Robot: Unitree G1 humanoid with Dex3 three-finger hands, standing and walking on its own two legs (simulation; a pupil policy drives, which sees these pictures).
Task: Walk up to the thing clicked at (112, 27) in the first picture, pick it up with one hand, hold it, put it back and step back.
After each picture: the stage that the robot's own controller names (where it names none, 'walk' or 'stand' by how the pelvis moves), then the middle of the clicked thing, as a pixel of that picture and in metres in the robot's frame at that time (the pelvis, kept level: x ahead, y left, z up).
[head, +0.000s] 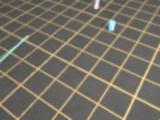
stand; (111, 25) +1.74 -0.40 -0.72
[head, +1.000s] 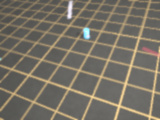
walk; (86, 33) +1.64 +0.05 -0.70
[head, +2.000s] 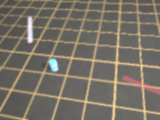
walk; (53, 65) +1.05 +0.35 -0.71
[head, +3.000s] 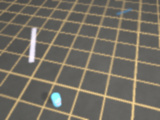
walk; (56, 99) +0.65 +0.26 -0.71
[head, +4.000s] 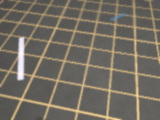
stand; out of the picture +0.42 +0.20 -0.70
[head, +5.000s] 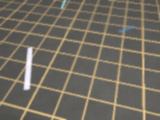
stand; out of the picture +0.38 +0.21 -0.72
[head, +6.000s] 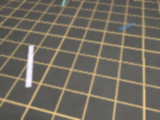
stand; out of the picture +0.40 +0.20 -0.72
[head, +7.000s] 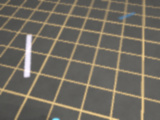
stand; out of the picture +0.42 +0.20 -0.72
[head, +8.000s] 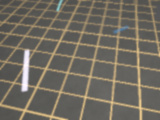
stand; out of the picture +0.41 +0.21 -0.72
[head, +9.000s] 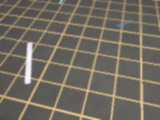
stand; out of the picture +0.43 +0.20 -0.73
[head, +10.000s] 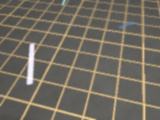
stand; out of the picture +0.43 +0.19 -0.73
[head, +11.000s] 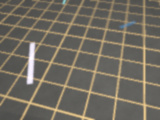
stand; out of the picture +0.42 +0.19 -0.73
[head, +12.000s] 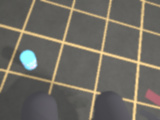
go down; (29, 60) +0.49 +0.22 -0.39
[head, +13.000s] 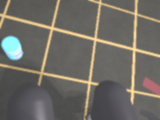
approach; (12, 48) +0.49 +0.26 -0.31
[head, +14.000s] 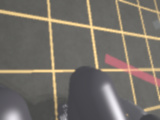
close in; out of the picture +0.46 +0.32 -0.22
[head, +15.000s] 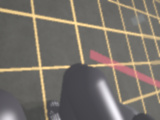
close; out of the picture +0.46 +0.32 -0.22
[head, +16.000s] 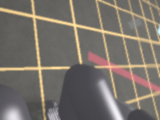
lift; out of the picture +0.42 +0.28 -0.23
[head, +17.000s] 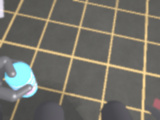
lift; (23, 81) +0.34 +0.20 -0.03
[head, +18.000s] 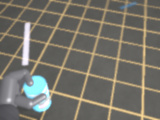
hold; (38, 94) +0.32 +0.16 -0.01
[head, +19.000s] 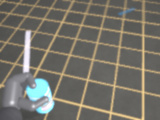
hold; (41, 96) +0.32 +0.15 -0.01
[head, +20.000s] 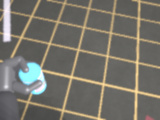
crouch; (33, 79) +0.38 +0.16 -0.07
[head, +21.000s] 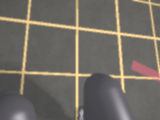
lower; out of the picture +0.49 +0.28 -0.11
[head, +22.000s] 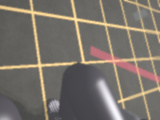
lower; out of the picture +0.43 +0.32 -0.23
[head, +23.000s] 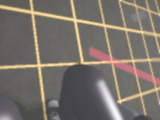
lower; out of the picture +0.43 +0.32 -0.23
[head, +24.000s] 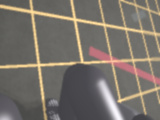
lower; out of the picture +0.43 +0.32 -0.23
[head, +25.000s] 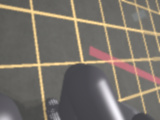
lower; out of the picture +0.43 +0.32 -0.23
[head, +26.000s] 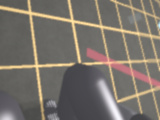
open; out of the picture +0.42 +0.31 -0.23
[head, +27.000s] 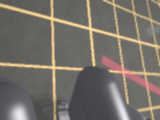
stand; out of the picture +0.43 +0.29 -0.24
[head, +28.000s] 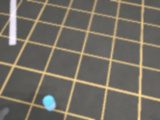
stand; (49, 103) +0.43 +0.19 -0.57
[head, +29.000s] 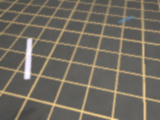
stand; out of the picture +0.40 +0.18 -0.67
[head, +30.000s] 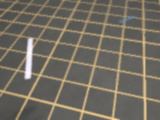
stand; out of the picture +0.40 +0.18 -0.67
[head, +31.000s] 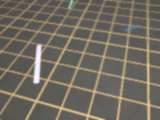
stand; out of the picture +0.42 +0.15 -0.72
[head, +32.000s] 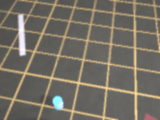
walk; (58, 103) +0.49 +0.17 -0.70
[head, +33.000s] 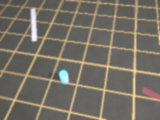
walk; (64, 77) +0.76 +0.20 -0.70
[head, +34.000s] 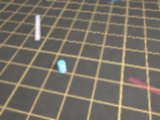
stand; (62, 66) +1.05 +0.22 -0.70
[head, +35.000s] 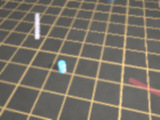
stand; (62, 66) +1.03 +0.20 -0.72
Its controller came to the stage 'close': yes
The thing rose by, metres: 0.70
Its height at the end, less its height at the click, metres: +0.00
